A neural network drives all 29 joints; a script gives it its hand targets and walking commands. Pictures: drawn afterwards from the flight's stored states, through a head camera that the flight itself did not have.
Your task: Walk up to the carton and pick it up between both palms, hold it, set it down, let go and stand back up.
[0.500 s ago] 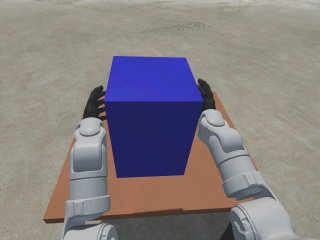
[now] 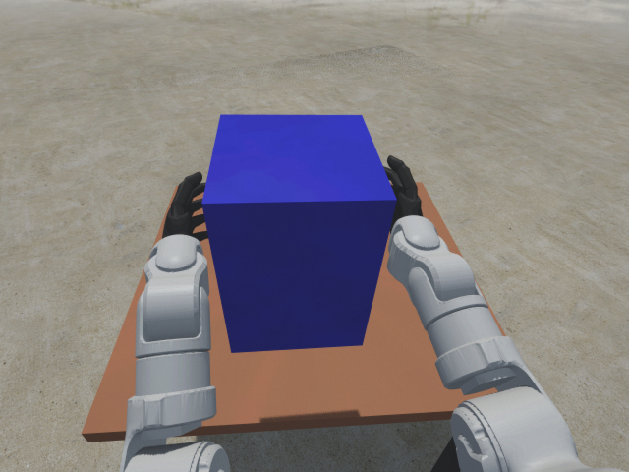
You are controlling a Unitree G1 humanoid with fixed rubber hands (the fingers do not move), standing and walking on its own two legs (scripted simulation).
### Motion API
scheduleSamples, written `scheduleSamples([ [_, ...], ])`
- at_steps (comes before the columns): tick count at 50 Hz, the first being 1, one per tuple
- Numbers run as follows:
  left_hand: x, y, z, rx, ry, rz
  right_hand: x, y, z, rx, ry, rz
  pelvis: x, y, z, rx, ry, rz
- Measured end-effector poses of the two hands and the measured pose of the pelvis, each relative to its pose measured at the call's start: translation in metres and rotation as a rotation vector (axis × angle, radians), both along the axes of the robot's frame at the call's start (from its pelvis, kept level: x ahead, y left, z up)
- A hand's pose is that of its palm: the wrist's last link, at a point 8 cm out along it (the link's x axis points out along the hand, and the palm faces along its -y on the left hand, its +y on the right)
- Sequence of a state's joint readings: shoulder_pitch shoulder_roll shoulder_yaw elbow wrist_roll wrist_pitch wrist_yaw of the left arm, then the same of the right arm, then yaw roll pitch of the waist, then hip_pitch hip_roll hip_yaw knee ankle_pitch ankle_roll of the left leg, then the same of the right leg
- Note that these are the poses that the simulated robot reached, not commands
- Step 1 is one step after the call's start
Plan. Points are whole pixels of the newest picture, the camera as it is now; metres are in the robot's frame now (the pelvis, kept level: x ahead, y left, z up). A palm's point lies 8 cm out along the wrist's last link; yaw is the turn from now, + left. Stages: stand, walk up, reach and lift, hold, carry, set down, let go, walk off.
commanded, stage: hold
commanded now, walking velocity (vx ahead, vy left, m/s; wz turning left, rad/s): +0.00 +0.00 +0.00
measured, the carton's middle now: (295, 236) +0.38 +0.01 +0.16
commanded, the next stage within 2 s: none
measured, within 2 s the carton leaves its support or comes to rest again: neither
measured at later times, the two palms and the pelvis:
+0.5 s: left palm (183, 239) +0.36 +0.14 +0.19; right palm (403, 223) +0.36 -0.13 +0.19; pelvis +0.00 +0.00 +0.00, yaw +0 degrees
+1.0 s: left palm (177, 245) +0.35 +0.15 +0.18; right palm (397, 229) +0.36 -0.12 +0.18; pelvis +0.00 +0.00 +0.00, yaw +0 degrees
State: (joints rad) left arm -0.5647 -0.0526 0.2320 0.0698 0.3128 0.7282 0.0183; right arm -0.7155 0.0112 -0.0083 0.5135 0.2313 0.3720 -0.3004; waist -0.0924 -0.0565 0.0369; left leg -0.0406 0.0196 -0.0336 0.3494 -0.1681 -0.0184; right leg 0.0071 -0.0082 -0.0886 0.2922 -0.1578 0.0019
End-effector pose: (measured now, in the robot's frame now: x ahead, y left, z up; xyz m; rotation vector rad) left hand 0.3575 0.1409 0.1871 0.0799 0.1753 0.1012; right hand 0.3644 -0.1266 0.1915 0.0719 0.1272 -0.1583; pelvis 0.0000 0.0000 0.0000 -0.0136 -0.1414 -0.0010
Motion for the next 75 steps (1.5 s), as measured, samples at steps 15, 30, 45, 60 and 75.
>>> scheduleSamples([
  [15, -0.004, 0.001, 0.002, 0.005, -0.005, 0.004, -0.004, 0.001, -0.001, 0.003, -0.007, 0.003, -0.001, 0.001, 0.000, -0.001, -0.016, 0.000],
  [30, 0.001, -0.002, -0.003, -0.001, 0.016, 0.000, 0.000, -0.002, -0.008, -0.014, 0.012, -0.003, -0.003, -0.001, 0.000, 0.000, -0.001, -0.006],
  [45, -0.004, 0.007, -0.005, -0.001, 0.006, 0.004, -0.004, 0.007, -0.008, -0.012, 0.000, -0.001, -0.002, 0.001, 0.000, -0.003, -0.014, 0.002],
  [60, -0.001, 0.002, -0.003, 0.006, 0.003, -0.006, -0.004, 0.002, -0.009, -0.011, -0.006, -0.009, -0.003, 0.002, 0.000, -0.004, -0.007, -0.004],
  [75, -0.004, 0.003, -0.006, 0.005, 0.007, 0.003, -0.004, 0.003, -0.011, -0.014, -0.005, 0.001, -0.002, -0.001, 0.000, -0.004, -0.018, 0.002],
])
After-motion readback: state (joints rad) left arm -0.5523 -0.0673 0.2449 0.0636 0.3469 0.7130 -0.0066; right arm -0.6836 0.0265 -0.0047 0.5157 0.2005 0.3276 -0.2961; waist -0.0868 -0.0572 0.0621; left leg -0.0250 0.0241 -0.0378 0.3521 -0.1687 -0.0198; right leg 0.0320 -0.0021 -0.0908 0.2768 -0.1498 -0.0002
